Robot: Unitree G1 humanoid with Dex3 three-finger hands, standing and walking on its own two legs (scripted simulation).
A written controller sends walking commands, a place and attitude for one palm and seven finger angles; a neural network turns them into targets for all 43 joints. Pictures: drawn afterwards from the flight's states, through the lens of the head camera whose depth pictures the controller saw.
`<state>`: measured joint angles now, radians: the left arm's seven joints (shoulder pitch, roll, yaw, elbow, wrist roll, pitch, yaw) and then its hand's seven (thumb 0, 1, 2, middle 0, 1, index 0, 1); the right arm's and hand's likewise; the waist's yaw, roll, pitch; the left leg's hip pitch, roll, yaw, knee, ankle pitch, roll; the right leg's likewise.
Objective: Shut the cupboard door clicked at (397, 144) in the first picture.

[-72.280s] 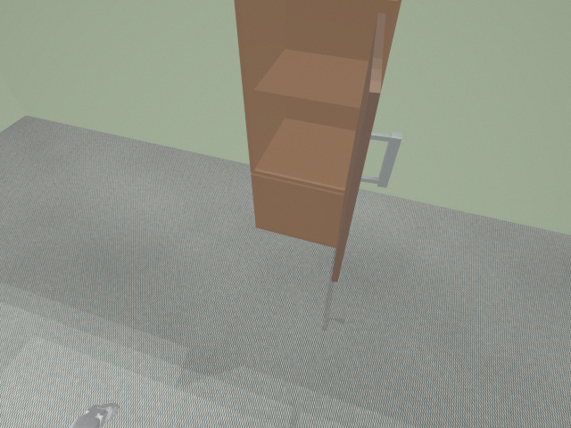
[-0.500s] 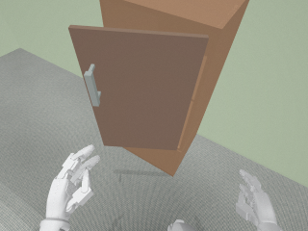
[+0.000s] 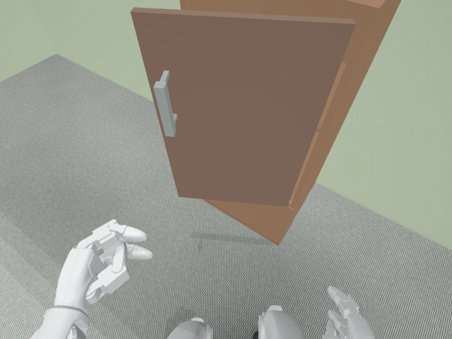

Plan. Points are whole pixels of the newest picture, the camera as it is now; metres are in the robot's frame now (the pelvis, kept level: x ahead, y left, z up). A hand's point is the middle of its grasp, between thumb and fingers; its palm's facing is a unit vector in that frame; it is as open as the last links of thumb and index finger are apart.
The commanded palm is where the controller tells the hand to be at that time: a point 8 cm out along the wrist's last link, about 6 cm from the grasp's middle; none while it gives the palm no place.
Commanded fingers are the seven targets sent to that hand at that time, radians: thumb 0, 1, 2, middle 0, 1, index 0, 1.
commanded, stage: raise the hand and make a fist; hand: left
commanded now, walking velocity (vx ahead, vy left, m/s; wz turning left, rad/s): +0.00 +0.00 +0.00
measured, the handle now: (168, 104) +0.54 +0.15 +0.09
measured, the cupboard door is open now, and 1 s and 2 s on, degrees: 28 28 28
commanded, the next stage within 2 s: bring the fist close to the handle in 1.08 s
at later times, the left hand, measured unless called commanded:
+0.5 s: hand (115, 237) +0.26 +0.18 +0.08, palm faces -0.03 -1.00 -0.06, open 3.1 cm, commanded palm +0.23 +0.24 +0.09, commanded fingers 0.00 0.90 0.90 -1.30 -1.50 -1.30 -1.50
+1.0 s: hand (121, 227) +0.27 +0.17 +0.10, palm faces -0.02 -1.00 -0.05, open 3.1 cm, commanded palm +0.24 +0.22 +0.10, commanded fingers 0.00 0.90 0.90 -1.30 -1.50 -1.30 -1.50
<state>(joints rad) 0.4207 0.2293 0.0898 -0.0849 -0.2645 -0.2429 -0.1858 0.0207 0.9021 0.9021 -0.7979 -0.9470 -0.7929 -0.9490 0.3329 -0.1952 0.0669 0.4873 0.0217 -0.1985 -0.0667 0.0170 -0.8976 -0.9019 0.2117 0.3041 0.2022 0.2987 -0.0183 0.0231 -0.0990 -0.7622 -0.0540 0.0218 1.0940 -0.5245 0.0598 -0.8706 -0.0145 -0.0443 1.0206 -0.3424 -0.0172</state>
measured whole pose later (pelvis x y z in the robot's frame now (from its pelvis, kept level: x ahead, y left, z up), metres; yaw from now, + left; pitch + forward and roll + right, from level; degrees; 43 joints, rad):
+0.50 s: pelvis +0.04 +0.00 +0.01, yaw +2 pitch +12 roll -2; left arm 0.40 0.25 0.12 -0.13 -0.25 -0.28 -0.25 0.02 0.91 0.90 -1.24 -1.43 -1.23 -1.43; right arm 0.26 -0.24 0.05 0.44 0.02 -0.18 -0.05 0.01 -0.90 -0.90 0.21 0.30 0.20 0.30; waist 0.02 0.04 -0.11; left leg -0.67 -0.05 -0.03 1.04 -0.56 0.05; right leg -0.76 -0.01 -0.09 0.95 -0.39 -0.01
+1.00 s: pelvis +0.04 -0.02 +0.03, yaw +1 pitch +10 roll -1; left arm 0.37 0.26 0.17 -0.08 -0.30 -0.30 -0.27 0.02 0.90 0.90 -1.30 -1.50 -1.30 -1.50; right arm 0.30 -0.26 0.02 0.48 0.02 -0.20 -0.07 0.01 -0.90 -0.90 0.21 0.30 0.20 0.30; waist 0.00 0.02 -0.10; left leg -0.59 -0.03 -0.02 0.95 -0.53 0.02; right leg -0.70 0.01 -0.08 0.90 -0.37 -0.04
